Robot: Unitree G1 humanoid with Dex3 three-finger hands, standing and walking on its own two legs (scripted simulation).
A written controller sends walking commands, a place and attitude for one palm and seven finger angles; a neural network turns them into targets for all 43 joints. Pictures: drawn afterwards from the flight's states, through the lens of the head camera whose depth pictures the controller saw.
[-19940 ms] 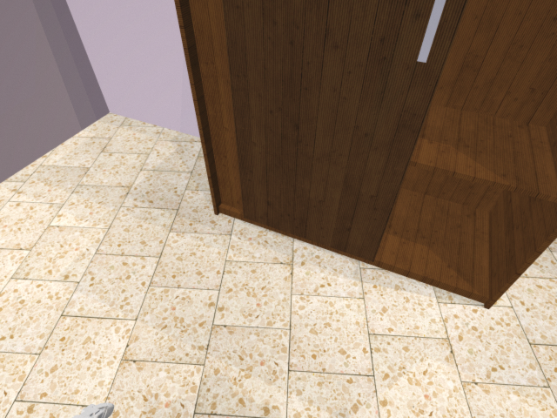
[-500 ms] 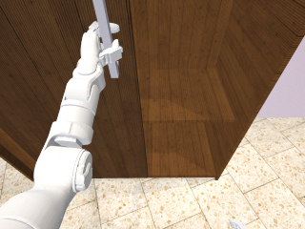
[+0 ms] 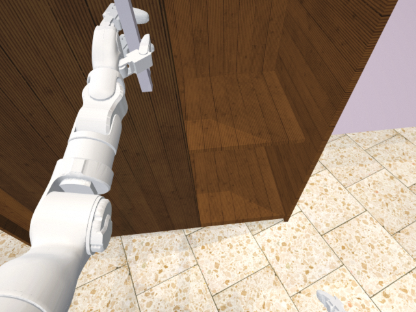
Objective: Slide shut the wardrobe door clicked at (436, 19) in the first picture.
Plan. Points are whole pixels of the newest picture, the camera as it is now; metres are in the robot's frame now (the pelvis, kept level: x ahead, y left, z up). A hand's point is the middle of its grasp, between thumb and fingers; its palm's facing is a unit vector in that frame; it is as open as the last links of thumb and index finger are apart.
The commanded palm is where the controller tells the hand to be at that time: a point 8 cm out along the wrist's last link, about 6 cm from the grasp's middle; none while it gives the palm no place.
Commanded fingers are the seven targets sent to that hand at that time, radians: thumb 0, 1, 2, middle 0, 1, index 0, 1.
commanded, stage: step sideways, sliding the door along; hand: left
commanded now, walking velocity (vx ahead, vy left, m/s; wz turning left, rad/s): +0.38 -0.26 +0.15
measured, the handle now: (131, 23) +0.53 +0.14 +0.28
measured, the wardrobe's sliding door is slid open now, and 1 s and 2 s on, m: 0.42 0.35 0.01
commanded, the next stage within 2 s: none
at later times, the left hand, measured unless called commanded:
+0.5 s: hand (157, 52) +0.50 +0.10 +0.24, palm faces +0.27 -0.96 -0.03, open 6.0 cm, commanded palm +0.47 +0.08 +0.25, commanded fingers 0.00 0.90 0.90 -0.45 -1.40 -0.45 -1.40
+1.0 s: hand (192, 48) +0.51 +0.03 +0.24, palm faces +0.52 -0.85 -0.06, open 6.4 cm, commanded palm +0.48 -0.01 +0.23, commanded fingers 0.00 0.90 0.90 -0.45 -1.40 -0.45 -1.40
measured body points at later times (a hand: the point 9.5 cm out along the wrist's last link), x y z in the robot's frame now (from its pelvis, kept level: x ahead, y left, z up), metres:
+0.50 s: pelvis +0.05 -0.11 -0.01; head +0.16 -0.09 +0.42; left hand +0.48 +0.15 +0.24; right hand +0.27 -0.32 -0.13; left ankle +0.05 +0.03 -0.73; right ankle +0.02 -0.18 -0.65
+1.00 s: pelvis +0.18 -0.24 -0.01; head +0.26 -0.22 +0.43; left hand +0.48 +0.08 +0.24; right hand +0.47 -0.38 -0.11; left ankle +0.16 -0.12 -0.74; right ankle +0.27 -0.37 -0.72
